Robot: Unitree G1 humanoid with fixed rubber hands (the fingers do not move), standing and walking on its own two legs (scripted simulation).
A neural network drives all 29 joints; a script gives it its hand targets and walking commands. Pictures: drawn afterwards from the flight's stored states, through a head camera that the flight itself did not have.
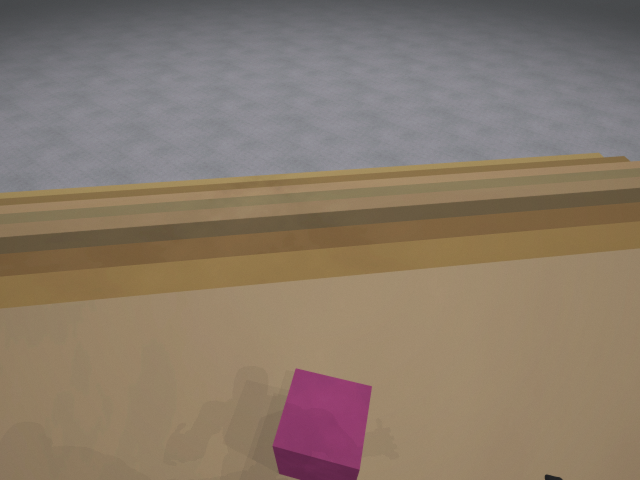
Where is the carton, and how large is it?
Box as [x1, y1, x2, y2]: [273, 368, 371, 479]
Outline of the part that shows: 296,368 273,443 273,449 279,473 299,479 356,479 361,457 371,386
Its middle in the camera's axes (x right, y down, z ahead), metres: +0.01 +0.54 +1.06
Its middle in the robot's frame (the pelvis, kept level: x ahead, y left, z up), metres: +0.41 +0.00 -0.66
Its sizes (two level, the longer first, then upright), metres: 0.210 0.200 0.250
